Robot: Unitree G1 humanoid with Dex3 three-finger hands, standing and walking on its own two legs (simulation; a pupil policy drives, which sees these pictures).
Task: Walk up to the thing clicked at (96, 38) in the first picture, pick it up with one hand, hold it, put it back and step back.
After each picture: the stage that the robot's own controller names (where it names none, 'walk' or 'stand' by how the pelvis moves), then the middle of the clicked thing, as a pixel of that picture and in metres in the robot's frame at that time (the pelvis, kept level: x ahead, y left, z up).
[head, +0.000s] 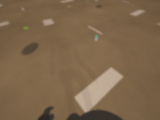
stand; (96, 37) +1.99 -0.07 -0.72
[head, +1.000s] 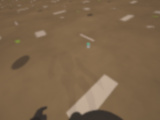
walk; (88, 45) +1.85 +0.24 -0.70
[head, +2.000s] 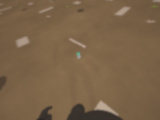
walk; (78, 55) +1.24 +0.42 -0.72
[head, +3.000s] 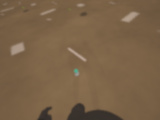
walk; (76, 72) +0.82 +0.36 -0.72
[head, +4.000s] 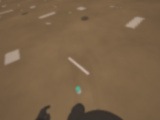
walk; (78, 90) +0.51 +0.25 -0.71
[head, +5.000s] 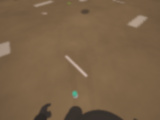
stand; (75, 94) +0.37 +0.21 -0.70
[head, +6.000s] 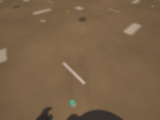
stand; (72, 103) +0.32 +0.21 -0.72
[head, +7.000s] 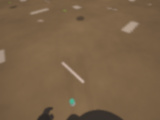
stand; (72, 102) +0.32 +0.23 -0.73
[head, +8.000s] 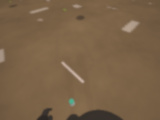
stand; (71, 102) +0.32 +0.23 -0.73
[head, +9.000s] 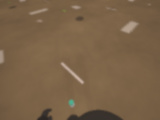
stand; (71, 103) +0.31 +0.24 -0.73
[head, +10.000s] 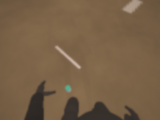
go down; (68, 88) +0.34 +0.24 -0.64
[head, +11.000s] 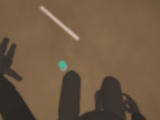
go down; (62, 66) +0.39 +0.26 -0.30
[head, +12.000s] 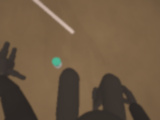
close in; (57, 62) +0.38 +0.28 -0.27
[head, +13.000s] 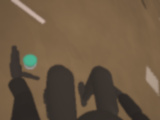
close in; (30, 62) +0.36 +0.30 -0.21
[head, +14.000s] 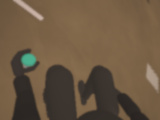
close; (29, 61) +0.36 +0.30 -0.22
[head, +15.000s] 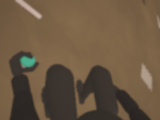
lift; (28, 62) +0.35 +0.30 -0.22
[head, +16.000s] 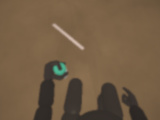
lift; (61, 71) +0.32 +0.22 -0.02
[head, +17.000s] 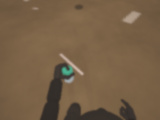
hold; (68, 74) +0.33 +0.18 +0.00
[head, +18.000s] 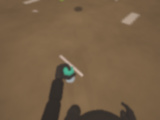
hold; (69, 74) +0.33 +0.17 +0.00
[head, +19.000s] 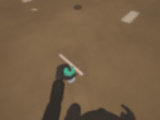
crouch; (69, 74) +0.33 +0.16 +0.00
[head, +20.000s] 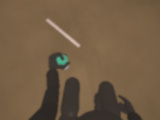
crouch; (63, 62) +0.39 +0.22 -0.09
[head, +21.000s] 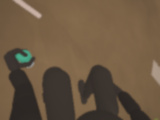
lower; (26, 59) +0.38 +0.31 -0.22
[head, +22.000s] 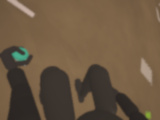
lower; (22, 57) +0.39 +0.31 -0.22
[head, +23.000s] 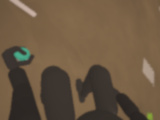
lower; (23, 57) +0.38 +0.31 -0.22
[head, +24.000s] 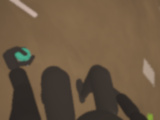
lower; (24, 57) +0.38 +0.31 -0.22
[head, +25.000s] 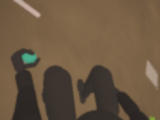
loosen; (30, 59) +0.37 +0.29 -0.22
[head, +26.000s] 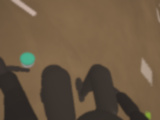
withdraw; (27, 60) +0.37 +0.29 -0.22
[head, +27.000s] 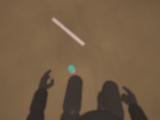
walk; (71, 69) +0.41 +0.23 -0.41
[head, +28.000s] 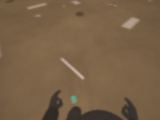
stand; (73, 99) +0.34 +0.19 -0.66
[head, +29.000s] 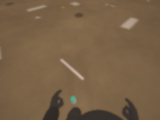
stand; (73, 100) +0.34 +0.20 -0.67
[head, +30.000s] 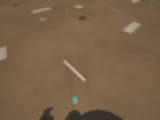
stand; (75, 100) +0.35 +0.19 -0.71
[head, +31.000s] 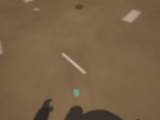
walk; (76, 92) +0.38 +0.16 -0.70
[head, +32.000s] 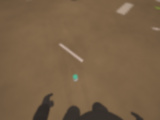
walk; (75, 77) +0.55 +0.18 -0.71
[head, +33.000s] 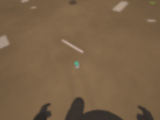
walk; (76, 64) +0.83 +0.29 -0.69
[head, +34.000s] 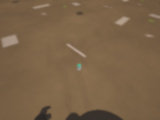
stand; (79, 67) +0.95 +0.22 -0.72
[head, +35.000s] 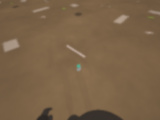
stand; (78, 67) +0.95 +0.25 -0.73
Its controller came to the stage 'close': yes
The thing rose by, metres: 0.71
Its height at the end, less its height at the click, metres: +0.00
